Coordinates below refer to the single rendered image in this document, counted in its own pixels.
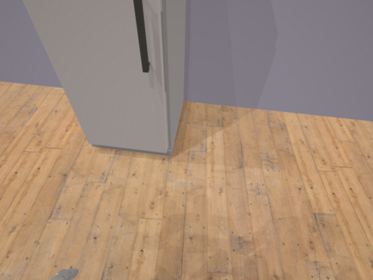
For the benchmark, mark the left robot hand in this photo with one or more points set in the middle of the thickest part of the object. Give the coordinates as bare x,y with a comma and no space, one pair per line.
65,274

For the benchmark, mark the handle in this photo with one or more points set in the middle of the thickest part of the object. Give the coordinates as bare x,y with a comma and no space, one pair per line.
141,34

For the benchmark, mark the fridge door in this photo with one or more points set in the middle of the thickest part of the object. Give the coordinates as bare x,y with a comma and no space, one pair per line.
93,46

